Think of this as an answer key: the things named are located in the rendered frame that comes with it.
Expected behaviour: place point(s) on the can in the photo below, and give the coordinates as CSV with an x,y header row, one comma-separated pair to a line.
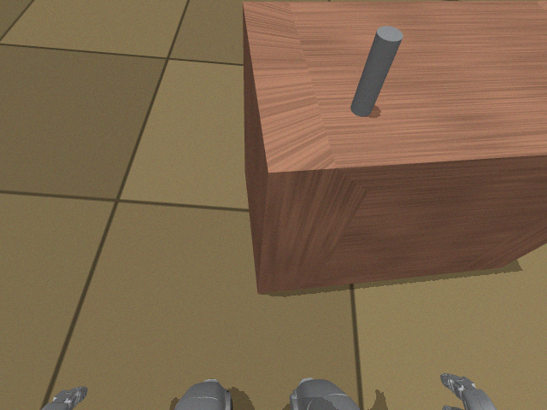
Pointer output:
x,y
384,48

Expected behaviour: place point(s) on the right robot hand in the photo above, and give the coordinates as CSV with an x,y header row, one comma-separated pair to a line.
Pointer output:
x,y
472,398

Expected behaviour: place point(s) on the left robot hand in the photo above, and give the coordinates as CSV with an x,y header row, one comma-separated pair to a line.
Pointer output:
x,y
67,399

